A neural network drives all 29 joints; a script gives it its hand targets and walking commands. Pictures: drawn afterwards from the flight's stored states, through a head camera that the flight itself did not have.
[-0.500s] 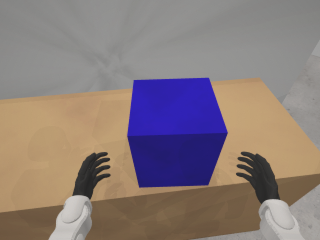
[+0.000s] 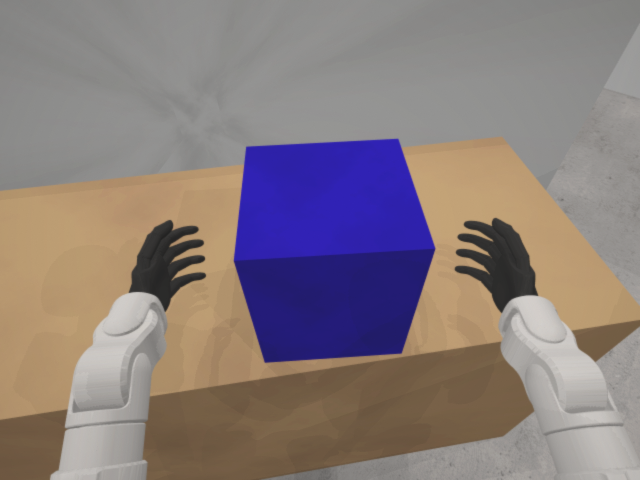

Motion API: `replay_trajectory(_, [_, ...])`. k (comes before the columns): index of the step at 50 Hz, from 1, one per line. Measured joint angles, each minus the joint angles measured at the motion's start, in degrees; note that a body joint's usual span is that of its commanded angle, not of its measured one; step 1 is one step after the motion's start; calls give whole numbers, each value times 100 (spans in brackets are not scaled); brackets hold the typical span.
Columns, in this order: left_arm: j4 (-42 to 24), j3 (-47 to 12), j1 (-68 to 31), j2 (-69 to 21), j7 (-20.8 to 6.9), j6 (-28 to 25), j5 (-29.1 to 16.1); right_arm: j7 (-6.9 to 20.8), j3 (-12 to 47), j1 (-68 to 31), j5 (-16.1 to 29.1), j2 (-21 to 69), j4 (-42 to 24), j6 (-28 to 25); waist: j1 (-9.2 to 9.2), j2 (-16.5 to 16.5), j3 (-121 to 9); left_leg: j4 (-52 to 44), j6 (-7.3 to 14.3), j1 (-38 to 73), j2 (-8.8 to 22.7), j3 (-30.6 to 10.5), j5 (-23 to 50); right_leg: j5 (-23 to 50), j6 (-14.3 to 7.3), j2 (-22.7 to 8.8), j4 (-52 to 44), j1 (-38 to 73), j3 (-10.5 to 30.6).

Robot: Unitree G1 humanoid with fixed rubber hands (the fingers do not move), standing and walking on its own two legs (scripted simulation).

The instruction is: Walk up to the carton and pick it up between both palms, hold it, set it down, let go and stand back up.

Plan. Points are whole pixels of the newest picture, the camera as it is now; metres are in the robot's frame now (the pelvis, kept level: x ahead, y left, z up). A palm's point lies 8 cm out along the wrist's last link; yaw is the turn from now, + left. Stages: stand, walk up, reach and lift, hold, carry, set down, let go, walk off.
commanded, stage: reach and lift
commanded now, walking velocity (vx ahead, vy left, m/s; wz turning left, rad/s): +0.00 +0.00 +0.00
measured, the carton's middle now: (328, 256) +0.42 +0.01 +0.04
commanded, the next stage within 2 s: none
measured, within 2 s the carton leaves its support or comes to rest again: neither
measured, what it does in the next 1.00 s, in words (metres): stands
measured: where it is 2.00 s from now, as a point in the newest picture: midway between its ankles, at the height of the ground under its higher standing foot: outside the picture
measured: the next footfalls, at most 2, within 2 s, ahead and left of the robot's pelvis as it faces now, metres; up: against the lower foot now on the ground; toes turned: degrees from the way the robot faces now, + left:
none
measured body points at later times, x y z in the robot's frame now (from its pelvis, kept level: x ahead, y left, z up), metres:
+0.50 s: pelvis +0.00 +0.00 +0.00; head +0.01 +0.02 +0.45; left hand +0.39 +0.23 +0.17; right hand +0.39 -0.20 +0.16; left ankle +0.00 +0.13 -0.75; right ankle +0.02 -0.11 -0.75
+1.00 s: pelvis +0.00 +0.00 +0.00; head +0.01 +0.02 +0.45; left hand +0.45 +0.22 +0.22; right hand +0.45 -0.20 +0.21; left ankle +0.00 +0.13 -0.75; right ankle +0.02 -0.11 -0.75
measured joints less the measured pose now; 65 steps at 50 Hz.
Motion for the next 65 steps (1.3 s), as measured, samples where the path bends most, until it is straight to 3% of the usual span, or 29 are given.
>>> replay_trajectory(8, [-203,182,-472,57,26,449,97,-70,55,-578,214,-163,110,195,-75,-43,-40,115,-24,-195,36,-53,-35,28,-9,30,-27,-113,-50])
replay_trajectory(15, [495,243,-1117,286,37,655,75,-73,45,-1272,384,-295,719,453,-173,-149,-249,188,-19,-357,32,-104,-55,-4,-20,24,34,-251,-99])
replay_trajectory(22, [391,144,-1529,346,114,877,130,16,145,-1788,696,-472,1137,498,-189,-102,-440,272,-38,-468,71,-131,-99,50,-20,60,-70,-269,-122])
replay_trajectory(32, [2344,-125,-2813,766,150,621,-97,138,86,-2926,653,-526,2549,623,-191,-92,-589,274,7,-655,2,-185,-29,29,-10,-8,50,-484,-175])
replay_trajectory(43, [2945,-340,-3655,828,207,547,-174,180,112,-3914,726,-583,3494,535,-242,-13,-785,422,-10,-870,52,-273,-97,90,-3,40,-79,-544,-256])
replay_trajectory(47, [3695,-498,-4170,944,274,202,-290,229,-61,-4336,551,-584,4063,427,-264,-37,-943,393,17,-1007,30,-259,-70,81,6,19,-39,-717,-243])
replay_trajectory(52, [4634,-549,-4480,848,190,-232,-78,270,318,-4734,731,-661,5014,283,-260,-7,-841,286,32,-871,26,-233,-40,144,21,19,-199,-562,-217])
replay_trajectory(57, [4441,-541,-3823,547,61,-526,86,229,500,-4139,820,-505,4790,-70,-227,35,-724,282,28,-689,32,-227,-104,133,46,25,-294,-341,-209])
replay_trajectory(65, [3741,-404,-2679,208,152,-1033,285,123,66,-2940,175,54,3971,-671,-135,-19,-477,433,-2,-688,54,-218,-212,34,39,41,-150,-344,-198])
